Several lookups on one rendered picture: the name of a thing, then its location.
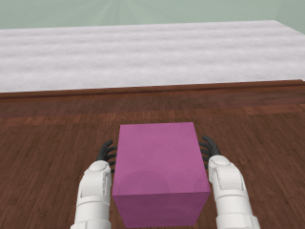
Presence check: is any carton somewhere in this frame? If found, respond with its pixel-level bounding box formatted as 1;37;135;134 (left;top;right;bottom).
112;122;211;228

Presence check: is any robot right hand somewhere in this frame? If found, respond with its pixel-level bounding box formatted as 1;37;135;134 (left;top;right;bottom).
198;135;221;170

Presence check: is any robot left hand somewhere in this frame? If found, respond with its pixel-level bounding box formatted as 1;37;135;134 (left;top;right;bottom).
96;140;118;174

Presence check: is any right robot forearm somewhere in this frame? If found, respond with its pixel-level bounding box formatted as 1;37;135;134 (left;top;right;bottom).
208;155;260;229

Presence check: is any left robot forearm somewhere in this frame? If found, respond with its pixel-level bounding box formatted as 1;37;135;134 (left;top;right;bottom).
71;160;112;229

